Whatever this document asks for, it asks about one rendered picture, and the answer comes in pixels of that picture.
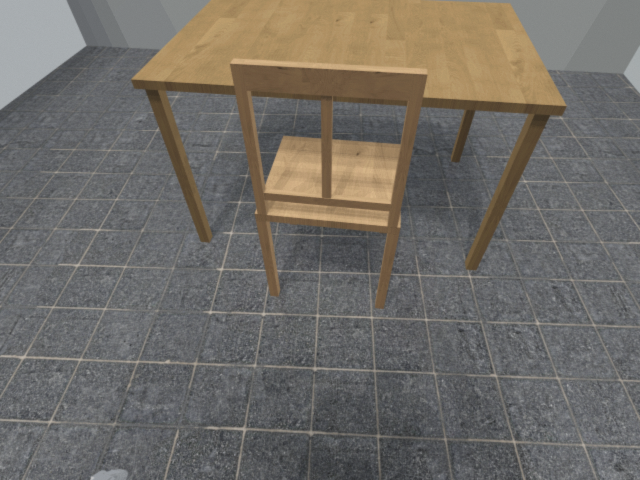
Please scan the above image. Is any table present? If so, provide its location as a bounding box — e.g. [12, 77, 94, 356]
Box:
[131, 0, 567, 270]

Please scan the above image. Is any chair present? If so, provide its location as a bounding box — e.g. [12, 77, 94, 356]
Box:
[230, 58, 428, 309]

